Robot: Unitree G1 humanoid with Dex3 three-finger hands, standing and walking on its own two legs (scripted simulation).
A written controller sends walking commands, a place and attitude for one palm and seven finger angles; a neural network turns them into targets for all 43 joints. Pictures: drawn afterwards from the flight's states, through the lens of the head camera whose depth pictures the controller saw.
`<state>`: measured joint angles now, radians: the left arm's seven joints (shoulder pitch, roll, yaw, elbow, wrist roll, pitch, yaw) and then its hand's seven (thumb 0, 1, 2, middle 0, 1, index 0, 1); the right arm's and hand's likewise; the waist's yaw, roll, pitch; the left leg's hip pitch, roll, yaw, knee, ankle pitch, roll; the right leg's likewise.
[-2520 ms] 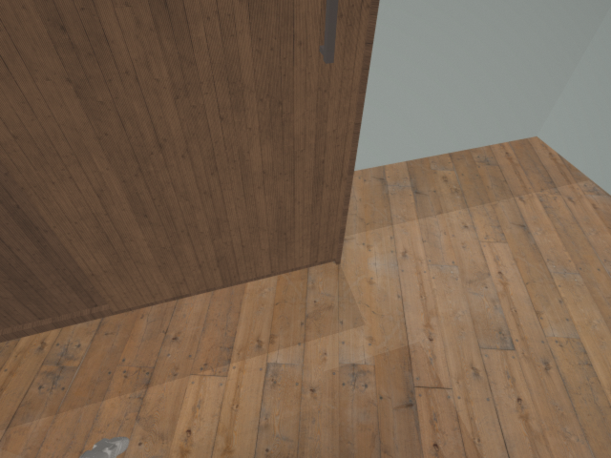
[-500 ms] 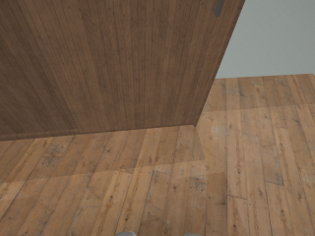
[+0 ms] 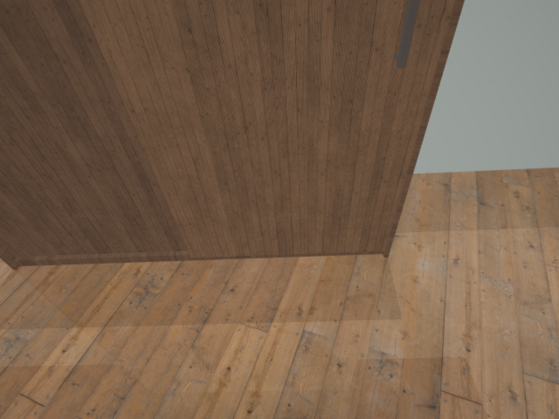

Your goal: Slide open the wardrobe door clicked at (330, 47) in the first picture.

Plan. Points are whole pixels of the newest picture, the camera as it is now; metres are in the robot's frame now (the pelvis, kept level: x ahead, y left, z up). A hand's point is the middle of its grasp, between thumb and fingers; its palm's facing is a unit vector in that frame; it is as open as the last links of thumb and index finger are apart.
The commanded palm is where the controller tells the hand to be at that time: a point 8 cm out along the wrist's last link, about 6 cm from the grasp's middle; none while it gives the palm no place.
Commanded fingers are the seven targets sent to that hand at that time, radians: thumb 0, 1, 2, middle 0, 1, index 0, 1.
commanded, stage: take the last steps up to it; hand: right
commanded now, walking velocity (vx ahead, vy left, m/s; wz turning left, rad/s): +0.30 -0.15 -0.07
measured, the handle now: (408, 14) +0.90 -0.25 +0.21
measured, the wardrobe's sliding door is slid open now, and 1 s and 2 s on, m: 0.00 0.00 0.00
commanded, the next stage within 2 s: come to a stop and stand still in 1.06 s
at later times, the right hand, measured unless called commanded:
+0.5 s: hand (401, 407) +0.20 -0.17 -0.16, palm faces +0.13 +0.97 -0.18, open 7.2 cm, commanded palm none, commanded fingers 0.00 -0.90 -0.90 0.20 0.30 0.20 0.30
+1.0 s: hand (472, 378) +0.25 -0.31 -0.19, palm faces +0.12 +0.98 -0.17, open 7.4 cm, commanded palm none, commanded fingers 0.00 -0.90 -0.90 0.20 0.30 0.20 0.30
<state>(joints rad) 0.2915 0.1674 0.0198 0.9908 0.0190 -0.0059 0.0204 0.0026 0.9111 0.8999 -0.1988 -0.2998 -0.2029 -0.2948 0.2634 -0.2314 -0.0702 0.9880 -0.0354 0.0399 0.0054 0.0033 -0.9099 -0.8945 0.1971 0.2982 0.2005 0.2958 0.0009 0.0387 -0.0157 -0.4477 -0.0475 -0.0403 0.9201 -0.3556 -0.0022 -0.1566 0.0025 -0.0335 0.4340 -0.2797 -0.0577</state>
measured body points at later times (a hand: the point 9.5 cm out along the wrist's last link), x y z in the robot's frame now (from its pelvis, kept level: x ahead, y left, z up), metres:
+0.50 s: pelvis +0.11 +0.00 -0.01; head +0.12 +0.01 +0.44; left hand +0.02 +0.21 -0.17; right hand +0.19 -0.23 -0.15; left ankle +0.12 +0.10 -0.75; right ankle +0.05 -0.10 -0.67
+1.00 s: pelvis +0.29 -0.13 -0.01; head +0.31 -0.15 +0.44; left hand +0.38 +0.10 -0.14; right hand +0.25 -0.36 -0.17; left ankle +0.26 +0.00 -0.65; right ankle +0.31 -0.21 -0.74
